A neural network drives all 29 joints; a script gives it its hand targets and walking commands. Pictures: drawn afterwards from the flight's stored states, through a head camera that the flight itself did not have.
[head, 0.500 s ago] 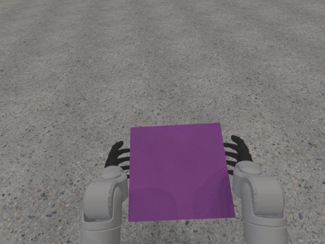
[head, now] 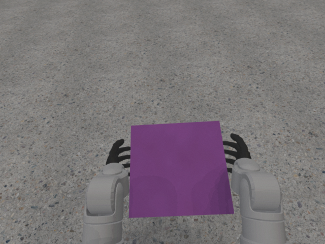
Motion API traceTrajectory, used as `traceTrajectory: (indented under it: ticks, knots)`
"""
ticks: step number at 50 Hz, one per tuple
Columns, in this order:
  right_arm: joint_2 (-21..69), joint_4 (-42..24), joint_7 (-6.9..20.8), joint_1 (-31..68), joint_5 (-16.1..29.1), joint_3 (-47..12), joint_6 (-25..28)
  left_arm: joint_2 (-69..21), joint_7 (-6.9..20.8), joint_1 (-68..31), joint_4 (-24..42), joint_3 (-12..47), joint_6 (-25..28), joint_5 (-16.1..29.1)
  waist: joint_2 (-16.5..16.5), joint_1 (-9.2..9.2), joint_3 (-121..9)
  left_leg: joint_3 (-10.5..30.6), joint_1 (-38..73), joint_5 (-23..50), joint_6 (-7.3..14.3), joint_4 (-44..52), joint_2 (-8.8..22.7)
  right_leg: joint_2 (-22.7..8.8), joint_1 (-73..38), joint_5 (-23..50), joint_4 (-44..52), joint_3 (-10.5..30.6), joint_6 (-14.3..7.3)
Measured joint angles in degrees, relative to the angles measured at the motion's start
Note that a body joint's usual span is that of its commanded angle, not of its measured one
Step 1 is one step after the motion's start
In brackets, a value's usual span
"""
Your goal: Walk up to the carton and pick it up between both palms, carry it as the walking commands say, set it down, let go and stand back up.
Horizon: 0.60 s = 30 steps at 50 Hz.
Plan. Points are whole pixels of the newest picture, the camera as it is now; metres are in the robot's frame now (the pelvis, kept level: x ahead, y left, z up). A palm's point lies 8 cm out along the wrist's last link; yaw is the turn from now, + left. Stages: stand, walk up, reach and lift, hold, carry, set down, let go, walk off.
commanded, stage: carry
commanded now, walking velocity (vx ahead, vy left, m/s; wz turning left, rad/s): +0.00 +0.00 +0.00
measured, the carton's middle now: (176, 173) +0.32 +0.00 -0.02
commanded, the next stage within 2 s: none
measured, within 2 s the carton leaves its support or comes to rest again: neither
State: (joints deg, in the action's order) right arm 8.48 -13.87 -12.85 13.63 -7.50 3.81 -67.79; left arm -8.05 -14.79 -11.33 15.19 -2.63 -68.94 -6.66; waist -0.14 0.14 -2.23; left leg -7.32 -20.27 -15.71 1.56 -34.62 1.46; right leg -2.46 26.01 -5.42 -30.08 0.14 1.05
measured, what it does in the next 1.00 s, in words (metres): steps to the left, turning left: right foot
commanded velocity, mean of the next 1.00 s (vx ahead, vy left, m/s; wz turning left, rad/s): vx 0.00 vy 0.20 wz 0.59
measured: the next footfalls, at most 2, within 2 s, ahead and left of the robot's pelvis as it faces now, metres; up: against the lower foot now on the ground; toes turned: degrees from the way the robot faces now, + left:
right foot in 1.00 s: -0.06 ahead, -0.02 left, +0.00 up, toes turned +13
left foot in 1.26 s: -0.15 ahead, +0.37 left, +0.00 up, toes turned +35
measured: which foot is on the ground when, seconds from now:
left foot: down 0.00-1.00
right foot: down 0.00-0.68, up 0.70-0.98, down 1.00-1.00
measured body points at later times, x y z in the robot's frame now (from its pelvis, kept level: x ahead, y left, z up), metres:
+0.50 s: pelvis -0.02 +0.04 -0.02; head -0.02 +0.03 +0.43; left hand +0.24 +0.22 +0.06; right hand +0.28 -0.07 +0.07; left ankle +0.03 +0.10 -0.73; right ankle +0.11 -0.13 -0.72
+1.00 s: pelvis -0.10 +0.10 +0.00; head -0.05 +0.11 +0.45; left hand +0.13 +0.34 +0.08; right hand +0.23 +0.07 +0.07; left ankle +0.01 +0.13 -0.72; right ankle -0.11 -0.03 -0.73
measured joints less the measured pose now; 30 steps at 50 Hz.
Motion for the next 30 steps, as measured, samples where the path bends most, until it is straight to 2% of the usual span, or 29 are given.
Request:
traceTrajectory:
  ticks: [6, 13, 18, 24, 26, 27, 28, 30]
  knots:
    - [-0.07, -0.43, -0.24, -0.35, -0.13, -0.18, 0.63, -0.10, 0.11, -0.55, -0.37, -0.33, 0.67, 0.32, -0.04, -0.04, -0.78, -0.03, 0.29, -0.83, 0.01, -0.63, 0.02, -0.01, -0.06, -0.97, -1.02, 0.05, 0.06]
    - [-0.11, -5.46, -0.81, -0.49, 0.23, 0.54, -1.21, -0.40, -0.42, -2.09, 2.28, 0.78, -0.70, 0.57, 0.21, 1.87, -1.26, 2.14, -3.41, -3.06, 0.18, -4.86, -1.58, -2.17, 2.24, -2.91, -4.64, -1.86, 0.84]
    - [-0.18, -4.95, -1.05, -0.95, 0.69, -0.23, -2.36, -0.23, 0.01, -1.28, 2.55, 0.66, -2.15, -0.15, 1.28, 2.59, -1.67, 2.01, -4.60, 0.08, 2.30, -4.05, -3.75, -4.88, 3.55, -3.08, -5.79, -2.30, 1.92]
    - [-0.27, -3.94, -1.12, -1.38, 0.81, -1.71, -3.70, 0.28, -0.13, 1.91, 3.86, 0.73, -2.86, 0.49, -1.49, 0.47, -0.98, 3.78, -6.80, -1.86, 3.67, -7.85, -4.34, -6.02, 4.37, -10.41, -9.58, -4.53, 1.19]
    - [-0.25, -4.53, -1.08, -1.28, 0.80, -1.63, -3.57, 0.27, -0.39, 1.84, 4.48, 0.77, -2.72, 0.85, -2.46, -0.26, -0.30, 4.93, -7.89, -1.55, 3.75, -8.79, -4.93, -6.50, 4.07, -7.30, -8.60, -5.46, 1.32]
    - [-0.26, -5.05, -0.97, -1.29, 0.70, -1.43, -3.39, 0.21, -0.56, 1.45, 4.70, 0.85, -2.63, 1.04, -2.68, -0.63, -0.10, 5.57, -8.74, -1.49, 3.74, -9.62, -5.41, -6.94, 3.90, -3.47, -7.63, -5.97, 1.99]
    - [-0.30, -5.62, -0.83, -1.36, 0.62, -1.05, -3.04, 0.11, -0.77, 0.86, 4.78, 1.04, -2.44, 1.24, -2.90, -0.94, 0.06, 5.81, -9.99, -2.06, 2.98, -11.24, -5.42, -7.51, 4.19, -1.99, -7.92, -6.68, 2.97]
    - [-0.34, -6.41, -0.55, -1.71, 0.64, -0.28, -1.96, -0.08, -1.15, -0.25, 4.67, 1.45, -1.94, 1.38, -2.18, -1.01, 0.12, 4.50, -12.42, -7.97, 1.13, -15.67, -4.76, -9.34, 5.07, -2.99, -9.20, -7.95, 4.15]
